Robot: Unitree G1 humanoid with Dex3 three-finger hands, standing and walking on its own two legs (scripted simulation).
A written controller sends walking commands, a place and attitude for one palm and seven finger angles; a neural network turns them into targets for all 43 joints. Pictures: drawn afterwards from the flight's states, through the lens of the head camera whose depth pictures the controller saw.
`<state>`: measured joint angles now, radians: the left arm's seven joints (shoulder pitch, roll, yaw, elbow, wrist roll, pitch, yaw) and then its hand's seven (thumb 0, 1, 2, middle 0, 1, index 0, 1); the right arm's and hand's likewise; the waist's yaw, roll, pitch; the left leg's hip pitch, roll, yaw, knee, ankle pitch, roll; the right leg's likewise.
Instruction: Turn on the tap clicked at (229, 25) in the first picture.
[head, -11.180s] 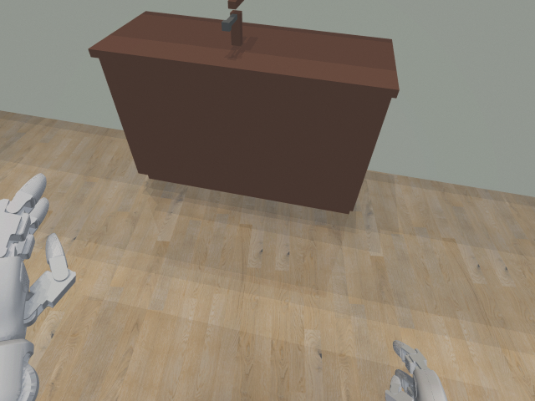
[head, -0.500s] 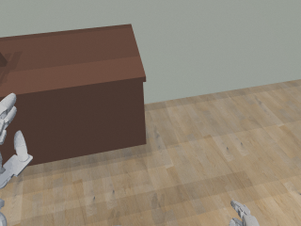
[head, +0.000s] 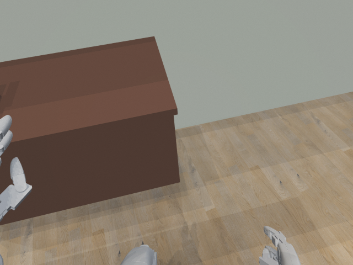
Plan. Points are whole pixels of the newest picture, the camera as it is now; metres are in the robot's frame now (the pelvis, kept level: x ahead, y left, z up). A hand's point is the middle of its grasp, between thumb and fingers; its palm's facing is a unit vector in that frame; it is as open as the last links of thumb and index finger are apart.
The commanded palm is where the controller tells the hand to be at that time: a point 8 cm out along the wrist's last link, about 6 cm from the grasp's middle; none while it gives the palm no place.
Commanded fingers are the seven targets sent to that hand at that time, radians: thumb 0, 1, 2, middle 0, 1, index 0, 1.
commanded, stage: take the last steps up to it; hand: left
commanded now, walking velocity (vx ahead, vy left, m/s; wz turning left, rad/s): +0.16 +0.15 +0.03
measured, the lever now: out of the picture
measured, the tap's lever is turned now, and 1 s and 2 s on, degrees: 0 0 0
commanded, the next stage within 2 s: come to a stop and stand still in 0.10 s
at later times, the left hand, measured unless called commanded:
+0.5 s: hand (14, 140) +0.29 +0.30 +0.18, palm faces +0.33 -0.83 -0.45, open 7.5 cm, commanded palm +0.24 +0.34 +0.17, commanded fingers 0.00 0.90 0.90 -0.20 -0.30 -0.20 -0.30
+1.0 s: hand (30, 167) +0.24 +0.24 +0.18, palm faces +0.37 -0.80 -0.47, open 7.5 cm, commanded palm +0.19 +0.29 +0.17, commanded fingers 0.00 0.90 0.90 -0.20 -0.30 -0.20 -0.30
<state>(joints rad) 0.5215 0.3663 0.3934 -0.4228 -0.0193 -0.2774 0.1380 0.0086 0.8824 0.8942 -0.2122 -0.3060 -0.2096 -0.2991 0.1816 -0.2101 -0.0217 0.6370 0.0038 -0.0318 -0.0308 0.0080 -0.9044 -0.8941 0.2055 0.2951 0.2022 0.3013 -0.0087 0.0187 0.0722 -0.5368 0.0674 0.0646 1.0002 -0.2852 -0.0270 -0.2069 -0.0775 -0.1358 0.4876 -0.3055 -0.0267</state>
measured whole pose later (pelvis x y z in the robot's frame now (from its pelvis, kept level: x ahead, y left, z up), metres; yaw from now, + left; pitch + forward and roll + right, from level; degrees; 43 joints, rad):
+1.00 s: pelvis +0.02 +0.01 +0.00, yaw -2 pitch +0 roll +3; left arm 0.52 0.38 0.35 -0.47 -0.03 -0.20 0.17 0.01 0.88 0.89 -0.21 -0.31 -0.21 -0.30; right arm 0.22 -0.26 -0.03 0.60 0.01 -0.02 -0.07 0.01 -0.91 -0.89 0.20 0.29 0.20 0.30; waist -0.02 -0.01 0.01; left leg -0.30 0.01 0.02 0.76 -0.42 -0.02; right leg -0.29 0.02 -0.11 0.38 -0.11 -0.12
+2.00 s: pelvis +0.00 -0.03 -0.01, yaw -2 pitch +1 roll +0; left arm 0.48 0.37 0.33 -0.51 -0.04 -0.19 0.16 0.01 0.89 0.89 -0.21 -0.31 -0.21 -0.30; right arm 0.19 -0.20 0.01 0.57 0.01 -0.07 -0.06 0.01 -0.90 -0.89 0.20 0.29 0.20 0.30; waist 0.01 0.01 0.03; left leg -0.27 0.03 0.07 0.50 -0.24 0.00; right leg -0.19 0.06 -0.09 0.46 -0.28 -0.08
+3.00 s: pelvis +0.01 +0.10 -0.02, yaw -4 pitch -2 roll -3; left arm 0.37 0.41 0.36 -0.52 -0.04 -0.23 0.10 0.01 0.89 0.89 -0.21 -0.31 -0.20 -0.30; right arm 0.20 -0.21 0.01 0.52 -0.02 -0.11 0.03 0.01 -0.90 -0.89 0.21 0.30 0.21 0.30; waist 0.02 0.03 0.10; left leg -0.32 -0.07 0.13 0.77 -0.31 0.03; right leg -0.21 -0.01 -0.13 0.52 -0.25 -0.05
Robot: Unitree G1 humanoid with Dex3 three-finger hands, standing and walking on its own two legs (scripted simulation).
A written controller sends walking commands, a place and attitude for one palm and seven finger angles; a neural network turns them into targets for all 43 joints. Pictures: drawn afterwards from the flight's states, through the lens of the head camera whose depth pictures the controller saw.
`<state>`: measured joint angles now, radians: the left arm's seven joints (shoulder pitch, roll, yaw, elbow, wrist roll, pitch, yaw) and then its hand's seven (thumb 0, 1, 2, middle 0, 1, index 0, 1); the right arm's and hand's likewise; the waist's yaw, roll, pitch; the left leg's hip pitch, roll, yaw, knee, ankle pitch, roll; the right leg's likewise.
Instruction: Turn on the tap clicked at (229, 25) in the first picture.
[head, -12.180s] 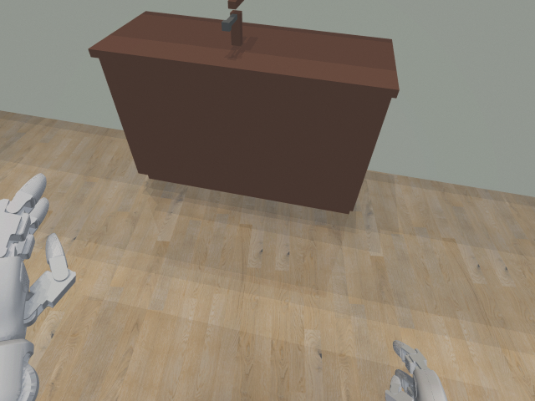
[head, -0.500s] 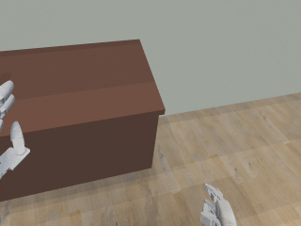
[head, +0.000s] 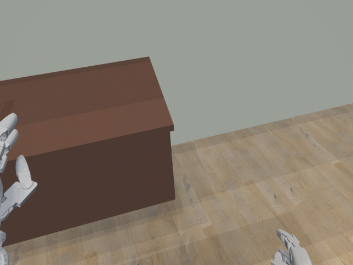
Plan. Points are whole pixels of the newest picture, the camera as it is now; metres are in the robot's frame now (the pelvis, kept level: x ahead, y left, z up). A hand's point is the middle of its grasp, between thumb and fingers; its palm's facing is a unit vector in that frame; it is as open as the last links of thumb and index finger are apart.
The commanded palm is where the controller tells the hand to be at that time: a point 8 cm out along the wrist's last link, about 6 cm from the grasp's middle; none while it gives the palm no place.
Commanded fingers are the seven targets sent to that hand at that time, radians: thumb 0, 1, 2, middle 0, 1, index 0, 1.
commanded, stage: come to a stop and stand still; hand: left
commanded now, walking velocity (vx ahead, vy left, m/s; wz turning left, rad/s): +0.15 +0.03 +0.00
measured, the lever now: out of the picture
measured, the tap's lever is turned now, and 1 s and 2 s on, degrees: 0 0 0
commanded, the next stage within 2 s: look again from close up in 0.96 s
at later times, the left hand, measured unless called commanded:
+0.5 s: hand (33, 220) +0.16 +0.22 +0.15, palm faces +0.46 -0.78 -0.43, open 7.5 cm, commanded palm +0.10 +0.26 +0.17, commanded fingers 0.00 0.90 0.90 -0.20 -0.30 -0.20 -0.30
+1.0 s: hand (55, 203) +0.19 +0.20 +0.16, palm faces +0.38 -0.82 -0.42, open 7.5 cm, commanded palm +0.13 +0.24 +0.17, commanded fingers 0.00 0.90 0.90 -0.20 -0.30 -0.20 -0.30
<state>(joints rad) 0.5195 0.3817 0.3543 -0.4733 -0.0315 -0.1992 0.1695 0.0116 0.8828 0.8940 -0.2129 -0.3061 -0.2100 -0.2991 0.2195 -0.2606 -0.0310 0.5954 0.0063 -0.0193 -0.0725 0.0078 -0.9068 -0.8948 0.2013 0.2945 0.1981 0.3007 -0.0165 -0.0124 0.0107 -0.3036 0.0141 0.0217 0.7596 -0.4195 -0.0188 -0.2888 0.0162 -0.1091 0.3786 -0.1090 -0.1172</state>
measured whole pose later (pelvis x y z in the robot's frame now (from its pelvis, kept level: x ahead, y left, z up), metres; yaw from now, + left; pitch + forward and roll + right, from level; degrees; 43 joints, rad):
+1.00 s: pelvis -0.03 -0.04 -0.01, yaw +0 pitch +1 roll +0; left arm 0.48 0.37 0.33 -0.51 -0.04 -0.19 0.16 0.01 0.89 0.89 -0.21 -0.31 -0.21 -0.30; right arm 0.19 -0.20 0.01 0.57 0.01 -0.07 -0.06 0.01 -0.90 -0.89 0.20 0.29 0.20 0.30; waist 0.01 0.01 0.03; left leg -0.27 0.03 0.07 0.50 -0.24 0.00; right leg -0.19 0.06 -0.09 0.46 -0.28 -0.08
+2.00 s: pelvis -0.02 +0.09 -0.02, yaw -2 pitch -2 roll -3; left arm 0.37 0.41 0.36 -0.52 -0.04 -0.23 0.10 0.01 0.89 0.89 -0.21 -0.31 -0.20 -0.30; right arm 0.20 -0.21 0.01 0.52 -0.02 -0.11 0.03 0.01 -0.90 -0.89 0.21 0.30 0.21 0.30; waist 0.02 0.03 0.10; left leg -0.32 -0.07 0.13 0.77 -0.31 0.03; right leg -0.21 -0.01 -0.13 0.52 -0.25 -0.05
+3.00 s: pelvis +0.05 +0.30 -0.03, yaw -4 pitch -1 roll +1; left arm 0.46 0.42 0.42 -0.53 -0.04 -0.23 0.13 0.01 0.88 0.89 -0.21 -0.31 -0.21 -0.30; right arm 0.19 -0.18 0.01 0.59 0.01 -0.12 0.00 0.01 -0.90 -0.89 0.21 0.30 0.20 0.30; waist 0.02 0.04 0.05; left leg -0.45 0.00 0.04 0.88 -0.38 0.00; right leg -0.33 -0.01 -0.13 0.70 -0.36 -0.08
